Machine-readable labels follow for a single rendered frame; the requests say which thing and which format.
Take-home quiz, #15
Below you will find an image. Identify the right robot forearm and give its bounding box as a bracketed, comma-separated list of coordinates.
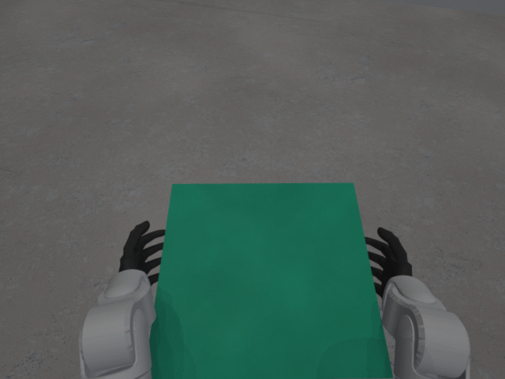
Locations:
[382, 276, 470, 379]

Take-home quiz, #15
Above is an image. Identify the left robot hand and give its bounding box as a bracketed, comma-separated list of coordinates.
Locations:
[119, 221, 166, 285]

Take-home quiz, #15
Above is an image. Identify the left robot forearm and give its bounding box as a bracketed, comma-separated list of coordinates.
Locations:
[78, 269, 156, 379]

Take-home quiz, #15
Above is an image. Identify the carton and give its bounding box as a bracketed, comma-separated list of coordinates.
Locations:
[149, 183, 393, 379]

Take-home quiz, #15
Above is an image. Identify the right robot hand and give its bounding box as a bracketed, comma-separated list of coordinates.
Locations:
[365, 227, 412, 300]

